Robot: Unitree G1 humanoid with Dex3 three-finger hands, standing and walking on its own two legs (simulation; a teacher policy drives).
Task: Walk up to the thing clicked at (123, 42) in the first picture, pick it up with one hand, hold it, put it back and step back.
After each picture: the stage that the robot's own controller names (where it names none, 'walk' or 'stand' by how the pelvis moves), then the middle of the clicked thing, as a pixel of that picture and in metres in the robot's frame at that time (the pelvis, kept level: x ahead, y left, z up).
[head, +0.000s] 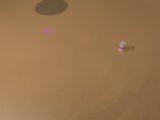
stand; (122, 46) +1.33 -0.43 -0.72
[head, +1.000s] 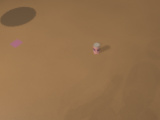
walk; (96, 48) +1.27 -0.04 -0.70
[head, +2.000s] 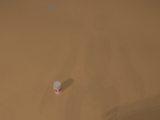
walk; (57, 87) +0.75 +0.24 -0.69
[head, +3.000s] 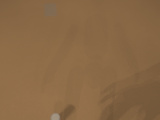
stand; out of the picture +0.42 +0.20 -0.70
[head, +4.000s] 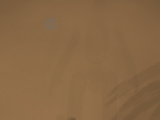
stand; out of the picture +0.38 +0.21 -0.73
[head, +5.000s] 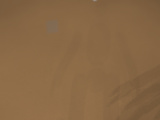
stand; out of the picture +0.36 +0.21 -0.73
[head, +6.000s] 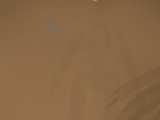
stand; out of the picture +0.36 +0.21 -0.73
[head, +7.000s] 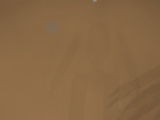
stand; out of the picture +0.35 +0.21 -0.73
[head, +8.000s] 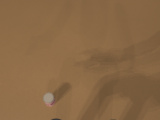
go down; (49, 99) +0.41 +0.21 -0.58
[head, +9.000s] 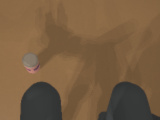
go down; (31, 63) +0.44 +0.24 -0.31
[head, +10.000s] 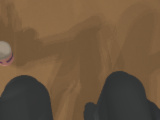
close in; (3, 54) +0.43 +0.27 -0.25
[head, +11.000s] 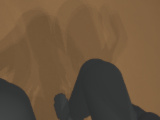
close; out of the picture +0.43 +0.29 -0.22
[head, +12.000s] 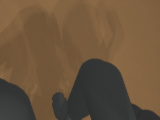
close; out of the picture +0.42 +0.30 -0.22
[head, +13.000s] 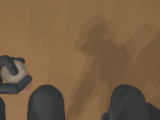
lift; (18, 77) +0.34 +0.24 -0.07
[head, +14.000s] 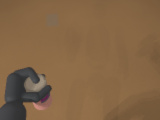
hold; (39, 92) +0.32 +0.17 +0.02
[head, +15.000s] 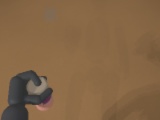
hold; (41, 94) +0.32 +0.17 -0.01
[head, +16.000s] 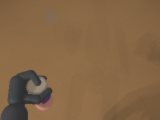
hold; (40, 94) +0.33 +0.17 -0.01
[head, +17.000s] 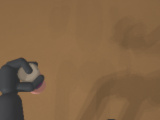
crouch; (33, 79) +0.38 +0.18 -0.06
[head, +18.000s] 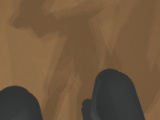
lower; out of the picture +0.48 +0.28 -0.13
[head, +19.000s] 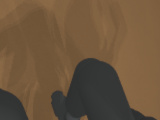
lower; out of the picture +0.43 +0.31 -0.23
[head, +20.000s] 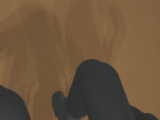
lower; out of the picture +0.42 +0.31 -0.23
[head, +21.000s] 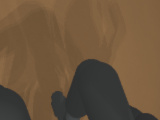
lower; out of the picture +0.43 +0.31 -0.23
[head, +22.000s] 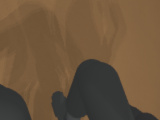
lower; out of the picture +0.42 +0.31 -0.23
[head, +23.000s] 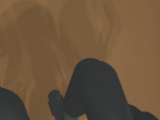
open; out of the picture +0.42 +0.30 -0.23
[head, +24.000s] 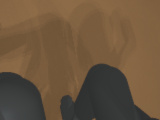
stand; out of the picture +0.42 +0.29 -0.24
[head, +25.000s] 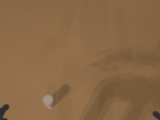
stand; (49, 101) +0.42 +0.21 -0.57
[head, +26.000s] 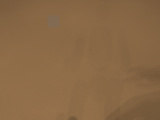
stand; out of the picture +0.39 +0.20 -0.67
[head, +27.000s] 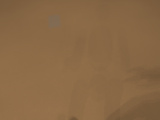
stand; out of the picture +0.39 +0.20 -0.67
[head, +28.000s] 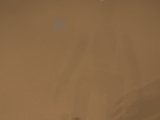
stand; out of the picture +0.40 +0.20 -0.72
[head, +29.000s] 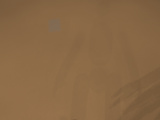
stand; out of the picture +0.38 +0.21 -0.73
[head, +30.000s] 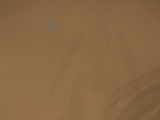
stand; out of the picture +0.37 +0.21 -0.73
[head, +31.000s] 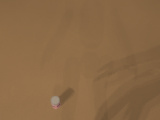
walk; (55, 102) +0.46 +0.17 -0.70
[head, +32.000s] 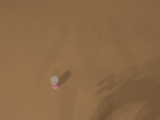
walk; (55, 82) +0.66 +0.25 -0.69
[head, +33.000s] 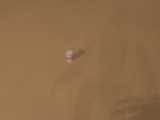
stand; (69, 56) +1.00 +0.19 -0.69
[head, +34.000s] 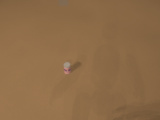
stand; (67, 68) +1.00 +0.18 -0.72
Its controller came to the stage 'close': yes
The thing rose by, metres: 0.69
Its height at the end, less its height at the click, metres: +0.00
